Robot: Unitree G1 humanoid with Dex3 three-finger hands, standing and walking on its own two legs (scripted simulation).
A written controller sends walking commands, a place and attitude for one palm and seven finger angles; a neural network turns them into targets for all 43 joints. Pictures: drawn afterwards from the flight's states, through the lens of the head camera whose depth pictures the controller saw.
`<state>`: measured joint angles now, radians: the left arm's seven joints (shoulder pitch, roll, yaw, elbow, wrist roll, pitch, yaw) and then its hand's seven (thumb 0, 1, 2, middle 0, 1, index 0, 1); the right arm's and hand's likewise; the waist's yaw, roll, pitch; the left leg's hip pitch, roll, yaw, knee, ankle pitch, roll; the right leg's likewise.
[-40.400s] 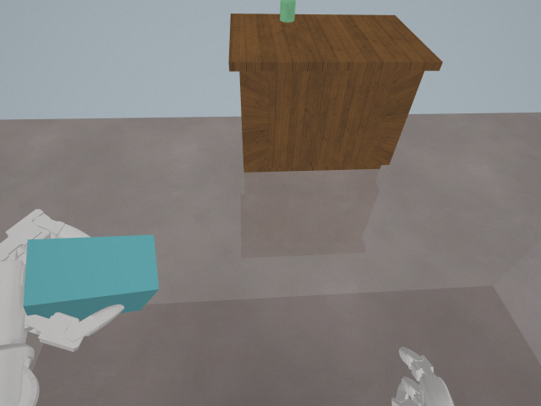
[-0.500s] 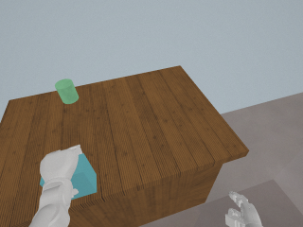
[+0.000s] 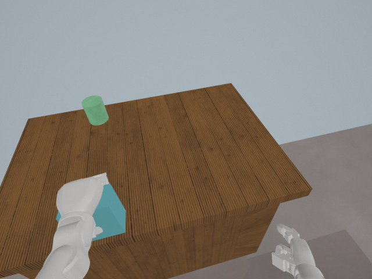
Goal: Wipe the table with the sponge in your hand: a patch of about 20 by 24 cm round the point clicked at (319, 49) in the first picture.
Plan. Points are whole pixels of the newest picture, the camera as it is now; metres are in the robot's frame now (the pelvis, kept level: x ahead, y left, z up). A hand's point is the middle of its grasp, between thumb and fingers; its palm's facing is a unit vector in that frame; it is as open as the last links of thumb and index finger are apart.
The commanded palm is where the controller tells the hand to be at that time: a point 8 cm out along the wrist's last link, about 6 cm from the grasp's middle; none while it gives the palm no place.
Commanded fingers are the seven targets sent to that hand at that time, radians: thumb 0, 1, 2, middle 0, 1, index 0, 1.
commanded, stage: lift the sponge slowly off the table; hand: left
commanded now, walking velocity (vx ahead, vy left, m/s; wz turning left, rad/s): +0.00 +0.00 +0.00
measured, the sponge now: (98, 218) +0.23 +0.26 -0.02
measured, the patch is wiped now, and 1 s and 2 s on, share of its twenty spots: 1.00 1.00 1.00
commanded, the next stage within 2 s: bring the sponge back beside the body in 1.28 s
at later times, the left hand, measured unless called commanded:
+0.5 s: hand (88, 198) +0.24 +0.27 +0.05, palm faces -0.03 -0.12 -0.99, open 10.1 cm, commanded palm +0.23 +0.26 +0.12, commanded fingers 0.00 0.10 1.30 -1.20 -1.60 -1.20 -1.60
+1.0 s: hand (79, 190) +0.24 +0.27 +0.09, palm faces +0.01 -0.12 -0.99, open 10.1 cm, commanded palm +0.22 +0.26 +0.16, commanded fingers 0.00 0.10 1.30 -1.20 -1.60 -1.20 -1.60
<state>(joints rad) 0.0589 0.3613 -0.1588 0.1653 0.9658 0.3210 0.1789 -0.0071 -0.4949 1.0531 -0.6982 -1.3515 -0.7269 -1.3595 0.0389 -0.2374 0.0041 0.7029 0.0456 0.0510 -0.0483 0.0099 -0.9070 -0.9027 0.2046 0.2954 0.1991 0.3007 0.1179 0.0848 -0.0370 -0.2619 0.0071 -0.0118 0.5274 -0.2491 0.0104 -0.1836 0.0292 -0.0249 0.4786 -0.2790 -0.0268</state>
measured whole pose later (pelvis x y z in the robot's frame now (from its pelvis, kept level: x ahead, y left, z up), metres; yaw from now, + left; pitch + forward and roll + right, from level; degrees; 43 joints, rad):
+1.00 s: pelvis +0.00 +0.00 +0.01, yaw +0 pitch -4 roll -1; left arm 0.04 0.45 -0.12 -0.03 0.91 0.39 0.00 -0.01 -0.50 1.05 -0.71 -1.34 -0.74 -1.35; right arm -0.01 -0.27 0.03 0.70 0.04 0.06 -0.05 0.01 -0.91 -0.90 0.20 0.30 0.20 0.30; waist 0.13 0.11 0.00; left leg -0.14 0.01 -0.01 0.42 -0.20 0.01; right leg -0.07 0.03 -0.02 0.37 -0.23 -0.03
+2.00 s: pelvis -0.01 +0.00 +0.01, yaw +0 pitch -5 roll -1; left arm 0.14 0.49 -0.07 -0.20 0.88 0.40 -0.02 -0.01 -0.51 1.05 -0.71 -1.34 -0.75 -1.35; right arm -0.02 -0.27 0.04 0.69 0.04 0.06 -0.05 0.01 -0.91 -0.90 0.20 0.30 0.20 0.30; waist 0.14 0.11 0.00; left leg -0.14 0.01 -0.01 0.42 -0.19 0.00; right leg -0.07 0.03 -0.02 0.38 -0.22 -0.03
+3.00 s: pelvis -0.02 +0.00 +0.01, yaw +0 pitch -7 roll -1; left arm 0.28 0.52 -0.02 -0.34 0.87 0.38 -0.02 -0.01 -0.51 1.05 -0.72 -1.34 -0.75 -1.35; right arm -0.01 -0.25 0.06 0.68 0.03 0.03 -0.05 0.01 -0.91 -0.90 0.21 0.30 0.20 0.30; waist 0.15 0.11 0.01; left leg -0.14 0.01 -0.01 0.44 -0.18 0.01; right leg -0.07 0.03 -0.01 0.40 -0.21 -0.03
